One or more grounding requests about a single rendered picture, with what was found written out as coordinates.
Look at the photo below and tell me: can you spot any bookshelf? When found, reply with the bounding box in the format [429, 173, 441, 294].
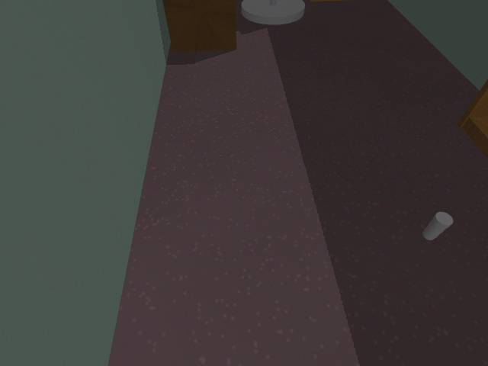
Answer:
[457, 79, 488, 158]

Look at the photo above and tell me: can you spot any office chair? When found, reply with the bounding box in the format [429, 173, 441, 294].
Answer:
[241, 0, 305, 25]

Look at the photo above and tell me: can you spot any cup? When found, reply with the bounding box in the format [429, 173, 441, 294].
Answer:
[422, 212, 453, 240]

